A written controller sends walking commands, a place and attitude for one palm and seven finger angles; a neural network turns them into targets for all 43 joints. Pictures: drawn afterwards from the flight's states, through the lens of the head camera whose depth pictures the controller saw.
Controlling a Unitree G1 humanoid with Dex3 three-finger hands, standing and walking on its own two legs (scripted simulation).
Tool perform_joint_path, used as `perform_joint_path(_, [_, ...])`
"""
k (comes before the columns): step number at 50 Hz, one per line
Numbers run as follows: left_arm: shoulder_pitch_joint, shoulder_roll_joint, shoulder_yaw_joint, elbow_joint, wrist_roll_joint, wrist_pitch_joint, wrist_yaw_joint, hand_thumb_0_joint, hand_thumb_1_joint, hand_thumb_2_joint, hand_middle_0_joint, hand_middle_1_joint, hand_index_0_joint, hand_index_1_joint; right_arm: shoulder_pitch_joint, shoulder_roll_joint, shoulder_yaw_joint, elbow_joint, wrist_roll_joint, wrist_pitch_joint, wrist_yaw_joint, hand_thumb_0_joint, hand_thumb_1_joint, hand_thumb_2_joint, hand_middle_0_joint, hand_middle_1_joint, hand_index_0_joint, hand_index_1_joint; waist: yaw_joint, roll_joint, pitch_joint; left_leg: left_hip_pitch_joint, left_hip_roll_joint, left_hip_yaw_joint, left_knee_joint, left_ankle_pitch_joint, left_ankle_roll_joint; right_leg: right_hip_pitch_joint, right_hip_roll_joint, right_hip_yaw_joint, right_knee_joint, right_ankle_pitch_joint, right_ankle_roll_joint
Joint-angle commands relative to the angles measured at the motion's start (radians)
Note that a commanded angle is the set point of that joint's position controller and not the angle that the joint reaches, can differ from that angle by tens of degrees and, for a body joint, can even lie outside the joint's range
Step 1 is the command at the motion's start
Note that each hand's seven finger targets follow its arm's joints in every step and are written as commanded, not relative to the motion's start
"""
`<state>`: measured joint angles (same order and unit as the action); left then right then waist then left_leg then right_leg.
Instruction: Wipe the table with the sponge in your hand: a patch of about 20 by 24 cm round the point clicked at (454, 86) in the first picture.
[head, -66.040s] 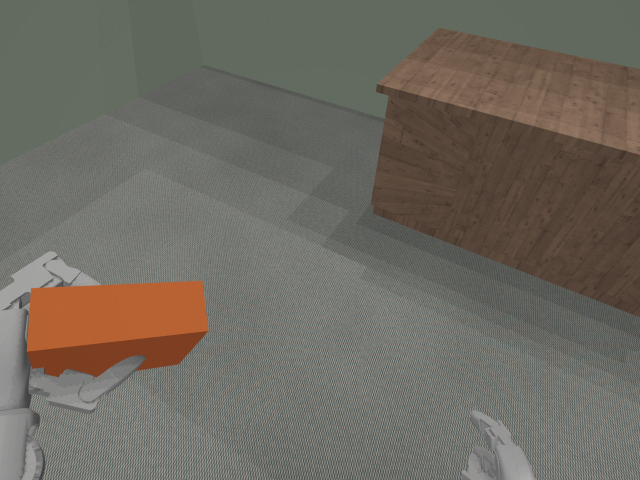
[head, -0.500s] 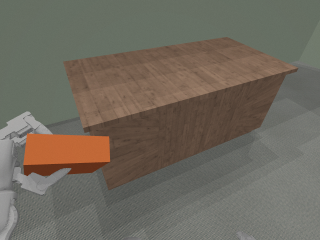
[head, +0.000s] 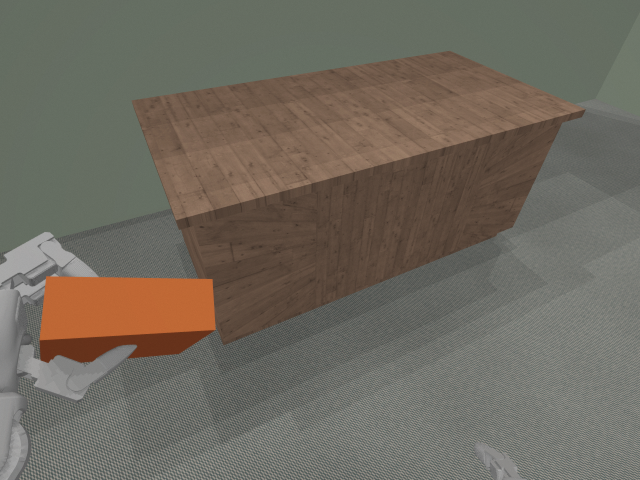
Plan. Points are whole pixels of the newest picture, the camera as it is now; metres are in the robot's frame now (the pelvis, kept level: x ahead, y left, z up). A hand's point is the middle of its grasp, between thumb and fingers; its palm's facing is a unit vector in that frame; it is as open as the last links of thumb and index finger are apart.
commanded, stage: stop stepping back and stand still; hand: left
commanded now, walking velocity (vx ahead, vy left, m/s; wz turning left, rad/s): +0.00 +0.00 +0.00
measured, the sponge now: (151, 321) +0.24 +0.19 +0.15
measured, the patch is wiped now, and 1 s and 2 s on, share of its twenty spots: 1.00 1.00 1.00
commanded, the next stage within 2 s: stand and wait in 1.30 s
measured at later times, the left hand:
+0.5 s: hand (32, 388) +0.15 +0.24 +0.19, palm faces +0.36 -0.87 -0.33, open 9.2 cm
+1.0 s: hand out of the picture +0.16 +0.28 +0.19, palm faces +0.42 -0.85 -0.32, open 9.2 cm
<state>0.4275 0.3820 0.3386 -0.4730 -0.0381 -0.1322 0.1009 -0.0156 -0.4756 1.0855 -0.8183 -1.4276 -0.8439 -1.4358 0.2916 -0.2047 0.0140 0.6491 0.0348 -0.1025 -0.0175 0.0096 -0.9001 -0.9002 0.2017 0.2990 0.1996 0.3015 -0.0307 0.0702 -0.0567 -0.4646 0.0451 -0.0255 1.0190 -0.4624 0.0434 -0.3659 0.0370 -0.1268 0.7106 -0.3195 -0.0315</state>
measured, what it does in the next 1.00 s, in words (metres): steps on the spot: left foot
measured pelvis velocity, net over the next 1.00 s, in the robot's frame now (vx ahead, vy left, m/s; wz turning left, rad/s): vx -0.04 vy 0.03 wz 0.01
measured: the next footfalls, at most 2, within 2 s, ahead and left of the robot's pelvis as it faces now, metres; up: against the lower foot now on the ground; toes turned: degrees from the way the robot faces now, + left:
left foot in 0.52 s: -0.01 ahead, +0.12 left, +0.00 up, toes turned +0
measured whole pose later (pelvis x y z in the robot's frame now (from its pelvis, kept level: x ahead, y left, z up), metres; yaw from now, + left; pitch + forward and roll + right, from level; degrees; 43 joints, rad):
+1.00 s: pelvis -0.04 +0.03 +0.03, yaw +0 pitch -1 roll -1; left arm 0.48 0.34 0.30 -0.44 -0.04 -0.14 0.16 -0.02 -0.48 1.08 -0.82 -1.43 -0.84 -1.44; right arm 0.22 -0.19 0.02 0.63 0.00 -0.12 -0.06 0.01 -0.90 -0.90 0.20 0.30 0.20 0.30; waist 0.00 -0.02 -0.05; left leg -0.22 -0.02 0.01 0.53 -0.29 0.04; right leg -0.28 0.00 0.01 0.44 -0.15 0.02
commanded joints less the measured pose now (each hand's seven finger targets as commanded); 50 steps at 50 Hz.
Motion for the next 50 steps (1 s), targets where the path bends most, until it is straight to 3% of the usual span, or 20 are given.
perform_joint_path(1, [-0.152, 0.207, 0.131, -0.327, -0.019, -0.087, 0.012, 0.0, 0.1, 1.3, -1.2, -1.6, -1.2, -1.6, -0.171, -0.12, -0.064, -0.191, 0.011, -0.029, -0.001, 0.0, -0.9, -0.9, 0.2, 0.3, 0.2, 0.3, -0.008, -0.118, 0.005, -0.036, 0.049, -0.103, 0.33, 0.054, 0.014, -0.208, -0.395, 0.488, -0.392, -0.084, -0.207])
perform_joint_path(4, [-0.151, 0.212, 0.142, -0.343, -0.012, -0.066, 0.029, 0.0, 0.1, 1.3, -1.2, -1.6, -1.2, -1.6, -0.176, -0.108, -0.05, -0.181, 0.002, -0.024, -0.025, 0.0, -0.9, -0.9, 0.2, 0.3, 0.2, 0.3, -0.006, -0.095, -0.008, 0.181, 0.051, -0.02, -0.099, 0.071, 0.028, -0.323, -0.292, 0.254, -0.283, -0.138, -0.124])
perform_joint_path(6, [-0.119, 0.191, 0.139, -0.336, -0.018, -0.065, 0.047, 0.0, 0.1, 1.3, -1.2, -1.6, -1.2, -1.6, -0.163, -0.12, -0.051, -0.191, -0.005, -0.041, -0.05, 0.0, -0.9, -0.9, 0.2, 0.3, 0.2, 0.3, -0.007, 0.067, -0.057, 0.265, -0.006, 0.047, -0.456, 0.074, 0.028, -0.219, -0.18, 0.185, -0.11, -0.161, -0.075])
perform_joint_path(7, [-0.119, 0.184, 0.145, -0.341, -0.022, -0.066, 0.055, 0.0, 0.1, 1.3, -1.2, -1.6, -1.2, -1.6, -0.157, -0.143, -0.062, -0.205, -0.011, -0.049, -0.056, 0.0, -0.9, -0.9, 0.2, 0.3, 0.2, 0.3, 0.002, 0.221, -0.058, 0.258, 0.057, -0.065, -0.618, 0.015, 0.055, -0.202, -0.087, 0.131, 0.1, -0.174, -0.04])
perform_joint_path(8, [-0.078, 0.195, 0.159, -0.318, -0.021, -0.063, 0.067, 0.0, 0.1, 1.3, -1.2, -1.6, -1.2, -1.6, -0.141, -0.134, -0.062, -0.22, -0.012, -0.062, -0.058, 0.0, -0.9, -0.9, 0.2, 0.3, 0.2, 0.3, -0.003, 0.362, -0.064, 0.309, 0.194, -0.254, -0.66, 0.239, 0.123, -0.271, 0.021, 0.031, 0.334, -0.216, 0.025])
perform_joint_path(10, [-0.119, 0.188, 0.146, -0.273, -0.008, -0.062, 0.065, 0.0, 0.1, 1.3, -1.2, -1.6, -1.2, -1.6, -0.131, -0.111, -0.062, -0.177, -0.016, -0.07, -0.037, 0.0, -0.9, -0.9, 0.2, 0.3, 0.2, 0.3, -0.019, 0.157, -0.004, 0.227, 0.236, -0.358, -0.634, 0.476, 0.186, -0.292, -0.025, 0.172, 0.454, -0.181, 0.033])
perform_joint_path(11, [-0.089, 0.176, 0.142, -0.219, -0.014, -0.059, 0.059, 0.0, 0.1, 1.3, -1.2, -1.6, -1.2, -1.6, -0.135, -0.119, -0.062, -0.153, -0.009, -0.07, -0.024, 0.0, -0.9, -0.9, 0.2, 0.3, 0.2, 0.3, -0.011, 0.056, 0.028, 0.197, 0.245, -0.315, -0.615, 0.465, 0.177, -0.266, -0.053, 0.203, 0.389, -0.141, 0.034])
perform_joint_path(16, [-0.053, 0.14, 0.095, -0.188, -0.013, -0.043, 0.037, 0.0, 0.1, 1.3, -1.2, -1.6, -1.2, -1.6, -0.178, -0.143, -0.046, -0.178, -0.005, -0.058, -0.019, 0.0, -0.9, -0.9, 0.2, 0.3, 0.2, 0.3, 0.018, -0.035, 0.025, -0.025, 0.12, -0.111, -0.452, 0.151, 0.063, 0.222, -0.042, 0.096, -0.199, 0.148, 0.04])
perform_joint_path(17, [-0.05, 0.152, 0.103, -0.203, -0.011, -0.052, 0.036, 0.0, 0.1, 1.3, -1.2, -1.6, -1.2, -1.6, -0.176, -0.136, -0.051, -0.185, -0.005, -0.055, -0.019, 0.0, -0.9, -0.9, 0.2, 0.3, 0.2, 0.3, 0.011, -0.123, 0.02, -0.036, 0.053, -0.053, -0.351, 0.018, 0.038, 0.217, -0.084, 0.159, -0.295, 0.146, 0.016])
perform_joint_path(19, [-0.023, 0.163, 0.117, -0.221, -0.019, -0.059, 0.037, 0.0, 0.1, 1.3, -1.2, -1.6, -1.2, -1.6, -0.152, -0.128, -0.082, -0.188, 0.005, -0.043, -0.015, 0.0, -0.9, -0.9, 0.2, 0.3, 0.2, 0.3, 0.002, -0.293, -0.052, -0.011, -0.061, -0.005, -0.058, -0.018, -0.007, 0.118, -0.303, 0.523, -0.457, -0.084, -0.105])
perform_joint_path(20, [-0.042, 0.164, 0.117, -0.268, -0.026, -0.069, 0.037, 0.0, 0.1, 1.3, -1.2, -1.6, -1.2, -1.6, -0.161, -0.13, -0.087, -0.185, 0.005, -0.039, -0.015, 0.0, -0.9, -0.9, 0.2, 0.3, 0.2, 0.3, 0.011, -0.274, -0.042, 0.014, -0.042, -0.042, 0.022, 0.008, -0.011, 0.052, -0.353, 0.585, -0.501, -0.13, -0.149])
perform_joint_path(22, [-0.074, 0.186, 0.135, -0.322, -0.025, -0.076, 0.043, 0.0, 0.1, 1.3, -1.2, -1.6, -1.2, -1.6, -0.17, -0.099, -0.061, -0.169, -0.006, -0.032, -0.02, 0.0, -0.9, -0.9, 0.2, 0.3, 0.2, 0.3, -0.009, -0.154, -0.017, 0.113, 0.023, -0.072, -0.124, 0.023, 0.008, -0.07, -0.35, 0.487, -0.451, -0.12, -0.143])
perform_joint_path(24, [-0.058, 0.174, 0.125, -0.311, -0.013, -0.076, 0.056, 0.0, 0.1, 1.3, -1.2, -1.6, -1.2, -1.6, -0.171, -0.098, -0.047, -0.168, -0.02, -0.031, -0.043, 0.0, -0.9, -0.9, 0.2, 0.3, 0.2, 0.3, -0.022, -0.048, -0.025, 0.256, 0.008, -0.026, -0.436, 0.104, 0.014, -0.119, -0.245, 0.325, -0.332, -0.156, -0.072])
perform_joint_path(26, [-0.045, 0.147, 0.105, -0.28, -0.018, -0.081, 0.07, 0.0, 0.1, 1.3, -1.2, -1.6, -1.2, -1.6, -0.178, -0.136, -0.056, -0.187, -0.024, -0.05, -0.062, 0.0, -0.9, -0.9, 0.2, 0.3, 0.2, 0.3, 0.003, 0.171, 0.007, 0.198, 0.088, -0.169, -0.689, -0.015, 0.054, -0.067, -0.059, 0.189, -0.148, -0.143, 0.002])
perform_joint_path(27, [-0.033, 0.149, 0.113, -0.256, -0.014, -0.074, 0.08, 0.0, 0.1, 1.3, -1.2, -1.6, -1.2, -1.6, -0.179, -0.123, -0.049, -0.194, -0.012, -0.06, -0.067, 0.0, -0.9, -0.9, 0.2, 0.3, 0.2, 0.3, 0.014, 0.188, -0.028, 0.143, 0.139, -0.219, -0.728, -0.023, 0.076, 0.018, -0.01, 0.112, -0.069, -0.074, 0.039])
perform_joint_path(31, [-0.057, 0.113, 0.07, -0.17, -0.008, -0.05, 0.072, 0.0, 0.1, 1.3, -1.2, -1.6, -1.2, -1.6, -0.19, -0.125, -0.05, -0.175, -0.004, -0.077, -0.06, 0.0, -0.9, -0.9, 0.2, 0.3, 0.2, 0.3, 0.026, -0.055, 0.004, 0.062, 0.094, -0.146, -0.617, 0.098, 0.05, 0.183, -0.044, 0.151, -0.25, 0.096, 0.048])
perform_joint_path(33, [-0.064, 0.099, 0.046, -0.176, -0.002, -0.057, 0.062, 0.0, 0.1, 1.3, -1.2, -1.6, -1.2, -1.6, -0.197, -0.13, -0.055, -0.185, -0.014, -0.078, -0.054, 0.0, -0.9, -0.9, 0.2, 0.3, 0.2, 0.3, 0.014, -0.12, 0.024, 0.067, 0.006, -0.086, -0.538, -0.008, 0.019, 0.112, -0.119, 0.274, -0.37, -0.056, 0.011])
perform_joint_path(35, [-0.066, 0.109, 0.047, -0.193, 0.002, -0.065, 0.065, 0.0, 0.1, 1.3, -1.2, -1.6, -1.2, -1.6, -0.186, -0.12, -0.055, -0.164, -0.025, -0.072, -0.053, 0.0, -0.9, -0.9, 0.2, 0.3, 0.2, 0.3, 0.005, -0.115, 0.04, 0.134, -0.004, -0.072, -0.508, -0.012, 0.017, -0.005, -0.155, 0.351, -0.436, -0.226, -0.022])
perform_joint_path(40, [-0.056, 0.139, 0.087, -0.236, 0.003, -0.081, 0.087, 0.0, 0.1, 1.3, -1.2, -1.6, -1.2, -1.6, -0.203, -0.114, -0.041, -0.17, -0.033, -0.075, -0.061, 0.0, -0.9, -0.9, 0.2, 0.3, 0.2, 0.3, 0.024, 0.021, -0.015, 0.141, 0.054, -0.127, -0.672, 0.082, 0.023, 0.111, -0.087, 0.226, -0.304, 0.008, 0.007])
perform_joint_path(50, [-0.054, 0.103, 0.05, -0.204, -0.01, -0.078, 0.079, 0.0, 0.1, 1.3, -1.2, -1.6, -1.2, -1.6, -0.21, -0.115, -0.041, -0.188, -0.024, -0.065, -0.055, 0.0, -0.9, -0.9, 0.2, 0.3, 0.2, 0.3, 0.029, -0.005, -0.046, 0.174, 0.051, -0.098, -0.657, 0.282, 0.003, 0.203, -0.086, 0.197, -0.295, 0.248, 0.019])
